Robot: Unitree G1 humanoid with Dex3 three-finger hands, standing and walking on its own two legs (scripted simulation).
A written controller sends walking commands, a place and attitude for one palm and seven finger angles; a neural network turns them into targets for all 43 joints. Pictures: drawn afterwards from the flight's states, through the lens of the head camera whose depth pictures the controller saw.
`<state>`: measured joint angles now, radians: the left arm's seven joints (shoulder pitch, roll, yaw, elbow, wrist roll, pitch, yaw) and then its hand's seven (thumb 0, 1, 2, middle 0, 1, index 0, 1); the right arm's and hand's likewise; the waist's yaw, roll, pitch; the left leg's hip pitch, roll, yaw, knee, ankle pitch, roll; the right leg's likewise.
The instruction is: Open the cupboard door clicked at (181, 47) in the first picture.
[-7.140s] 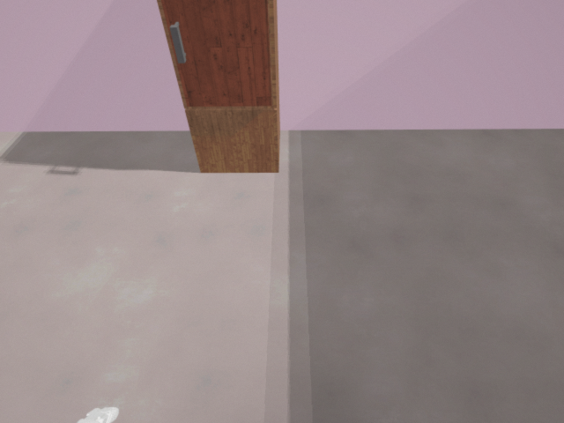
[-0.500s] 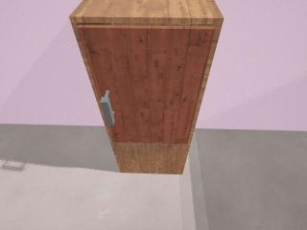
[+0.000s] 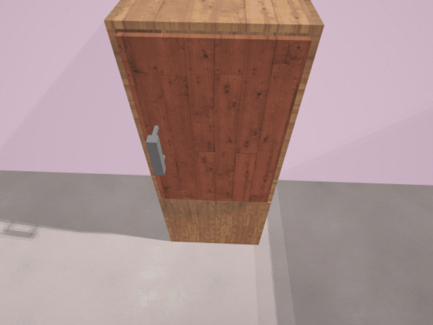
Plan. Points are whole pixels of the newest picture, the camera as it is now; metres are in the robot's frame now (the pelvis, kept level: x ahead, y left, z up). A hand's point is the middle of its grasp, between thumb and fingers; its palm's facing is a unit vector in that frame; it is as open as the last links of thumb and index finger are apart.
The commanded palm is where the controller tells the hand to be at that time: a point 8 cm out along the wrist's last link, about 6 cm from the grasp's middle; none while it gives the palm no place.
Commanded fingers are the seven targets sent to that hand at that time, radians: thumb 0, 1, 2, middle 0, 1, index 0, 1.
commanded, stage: raise the hand with hooked fingers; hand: left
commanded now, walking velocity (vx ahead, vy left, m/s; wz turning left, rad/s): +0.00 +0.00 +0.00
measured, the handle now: (158, 150) +0.55 +0.21 -0.05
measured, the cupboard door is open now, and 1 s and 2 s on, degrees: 0 0 0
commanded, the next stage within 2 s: none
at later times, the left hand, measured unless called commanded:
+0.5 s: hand out of the picture +0.13 +0.22 -0.08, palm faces +0.09 -1.00 -0.02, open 9.1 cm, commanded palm +0.13 +0.27 -0.06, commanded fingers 0.00 0.29 0.64 -0.24 -0.69 -0.24 -0.69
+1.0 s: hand (84, 293) +0.18 +0.27 -0.06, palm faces +0.02 -1.00 -0.06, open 12.1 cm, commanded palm +0.16 +0.32 -0.05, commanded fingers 0.00 -0.29 0.39 -0.28 -1.07 -0.28 -1.07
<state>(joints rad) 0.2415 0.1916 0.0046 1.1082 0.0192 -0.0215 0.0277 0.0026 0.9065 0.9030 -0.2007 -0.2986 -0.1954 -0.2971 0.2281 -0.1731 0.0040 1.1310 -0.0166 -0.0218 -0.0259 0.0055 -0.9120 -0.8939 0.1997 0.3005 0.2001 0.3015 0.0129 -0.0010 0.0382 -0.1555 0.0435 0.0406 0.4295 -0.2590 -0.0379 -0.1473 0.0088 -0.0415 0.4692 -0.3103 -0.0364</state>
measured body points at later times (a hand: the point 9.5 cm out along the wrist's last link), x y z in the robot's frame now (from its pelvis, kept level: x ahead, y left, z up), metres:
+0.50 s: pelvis -0.06 +0.02 -0.11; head +0.00 +0.03 +0.33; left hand +0.12 +0.27 -0.08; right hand +0.19 -0.21 -0.15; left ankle -0.02 +0.14 -0.74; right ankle -0.04 -0.09 -0.74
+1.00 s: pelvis -0.07 +0.04 -0.10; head +0.01 +0.06 +0.35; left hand +0.17 +0.32 -0.05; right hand +0.09 -0.22 -0.18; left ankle -0.02 +0.14 -0.74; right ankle -0.04 -0.09 -0.74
